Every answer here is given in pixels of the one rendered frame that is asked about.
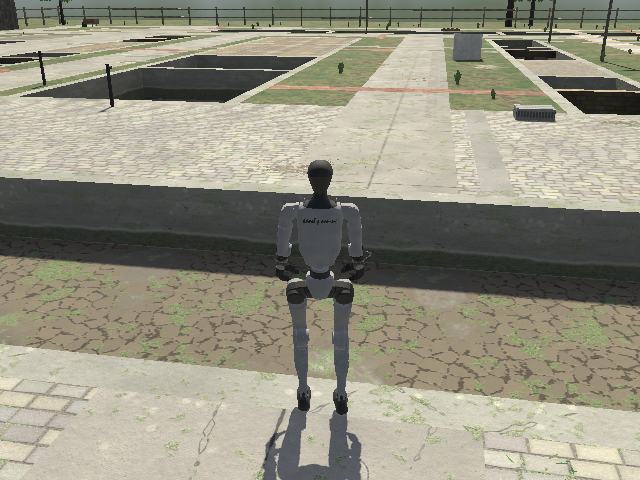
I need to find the robot right shin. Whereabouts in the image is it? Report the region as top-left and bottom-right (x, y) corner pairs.
(334, 331), (349, 401)

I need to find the robot left upper arm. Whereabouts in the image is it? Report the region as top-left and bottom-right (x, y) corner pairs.
(276, 202), (299, 257)

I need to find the robot right forearm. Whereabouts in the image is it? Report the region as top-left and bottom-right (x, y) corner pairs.
(351, 243), (365, 270)

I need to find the robot right upper arm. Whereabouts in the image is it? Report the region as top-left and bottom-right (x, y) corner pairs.
(341, 203), (363, 257)

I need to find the robot left hand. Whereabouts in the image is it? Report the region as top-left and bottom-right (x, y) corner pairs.
(275, 265), (299, 282)

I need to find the right robot foot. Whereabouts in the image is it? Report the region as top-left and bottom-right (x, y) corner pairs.
(333, 388), (348, 415)

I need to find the robot right hand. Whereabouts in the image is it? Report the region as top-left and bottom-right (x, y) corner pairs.
(341, 263), (364, 281)

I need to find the robot left forearm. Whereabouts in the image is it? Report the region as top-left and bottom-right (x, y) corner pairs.
(274, 242), (288, 270)

